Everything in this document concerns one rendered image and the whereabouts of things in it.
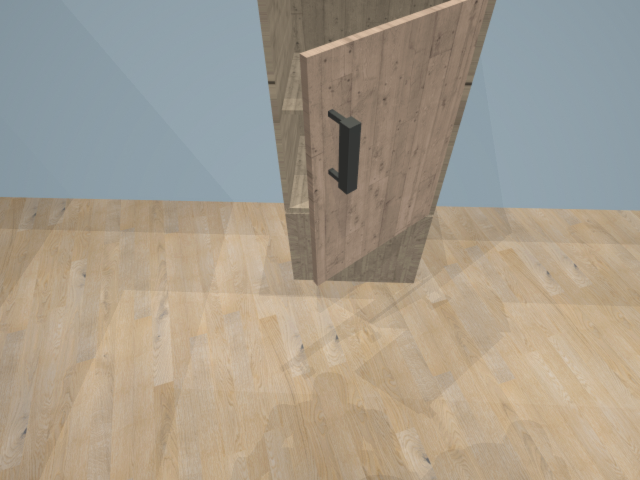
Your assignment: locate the cupboard door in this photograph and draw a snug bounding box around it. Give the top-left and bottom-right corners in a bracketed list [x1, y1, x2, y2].
[300, 0, 488, 286]

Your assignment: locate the handle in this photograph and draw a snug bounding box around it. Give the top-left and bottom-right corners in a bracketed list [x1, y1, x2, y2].
[328, 109, 361, 195]

